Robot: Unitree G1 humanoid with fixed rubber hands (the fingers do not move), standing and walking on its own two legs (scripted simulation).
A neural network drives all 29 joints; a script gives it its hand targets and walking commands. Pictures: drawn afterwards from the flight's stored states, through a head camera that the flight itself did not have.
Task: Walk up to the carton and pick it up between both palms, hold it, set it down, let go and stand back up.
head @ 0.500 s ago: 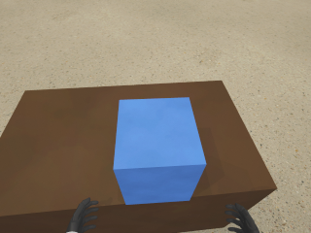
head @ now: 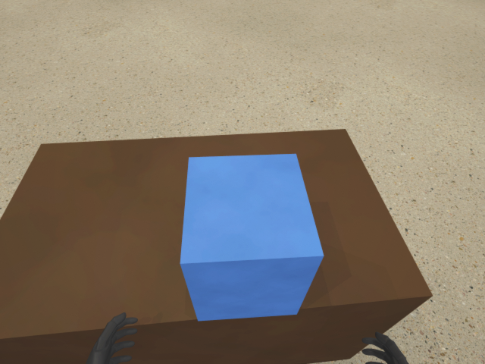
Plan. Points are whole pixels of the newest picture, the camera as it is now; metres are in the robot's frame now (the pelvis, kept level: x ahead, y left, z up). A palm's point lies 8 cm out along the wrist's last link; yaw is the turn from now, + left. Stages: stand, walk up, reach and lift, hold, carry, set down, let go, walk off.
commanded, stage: stand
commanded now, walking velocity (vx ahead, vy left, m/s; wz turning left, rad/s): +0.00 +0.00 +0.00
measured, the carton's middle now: (245, 239) +0.37 +0.02 -0.03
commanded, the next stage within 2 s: none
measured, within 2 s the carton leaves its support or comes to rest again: neither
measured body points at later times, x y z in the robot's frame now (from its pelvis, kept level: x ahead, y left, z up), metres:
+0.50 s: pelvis +0.00 +0.01 +0.00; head +0.01 +0.01 +0.45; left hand +0.14 +0.27 -0.10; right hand +0.14 -0.26 -0.11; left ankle +0.00 +0.15 -0.74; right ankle -0.01 -0.11 -0.74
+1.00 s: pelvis +0.00 +0.01 +0.00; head +0.00 +0.01 +0.45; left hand +0.12 +0.28 -0.11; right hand +0.12 -0.26 -0.12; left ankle +0.00 +0.15 -0.74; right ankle -0.01 -0.11 -0.74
